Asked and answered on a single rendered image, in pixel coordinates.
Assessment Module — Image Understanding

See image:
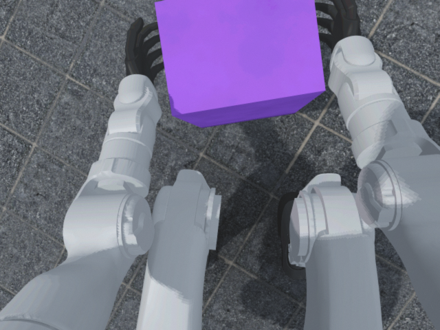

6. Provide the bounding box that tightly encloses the right robot thigh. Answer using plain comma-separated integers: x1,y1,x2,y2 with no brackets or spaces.
290,186,383,330

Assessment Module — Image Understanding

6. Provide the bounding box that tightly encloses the left robot upper arm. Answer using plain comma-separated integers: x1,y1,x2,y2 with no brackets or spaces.
0,192,155,330

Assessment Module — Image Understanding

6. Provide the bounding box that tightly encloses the right robot forearm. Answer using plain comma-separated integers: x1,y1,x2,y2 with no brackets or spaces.
328,36,440,169

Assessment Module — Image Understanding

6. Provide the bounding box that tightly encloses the right robot foot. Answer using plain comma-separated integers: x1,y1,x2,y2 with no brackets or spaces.
278,192,306,280

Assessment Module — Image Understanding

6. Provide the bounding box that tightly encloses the carton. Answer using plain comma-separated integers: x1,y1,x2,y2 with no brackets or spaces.
155,0,326,128

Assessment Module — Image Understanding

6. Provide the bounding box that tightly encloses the left robot hand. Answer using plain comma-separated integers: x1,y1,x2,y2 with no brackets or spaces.
124,17,164,86

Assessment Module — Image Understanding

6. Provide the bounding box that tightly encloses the right robot upper arm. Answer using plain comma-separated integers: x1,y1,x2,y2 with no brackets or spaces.
355,154,440,330

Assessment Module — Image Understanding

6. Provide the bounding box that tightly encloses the right robot hand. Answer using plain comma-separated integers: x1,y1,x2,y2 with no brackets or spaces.
315,0,361,53

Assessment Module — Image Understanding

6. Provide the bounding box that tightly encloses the left robot forearm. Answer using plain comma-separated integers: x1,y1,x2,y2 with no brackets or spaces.
63,74,162,249

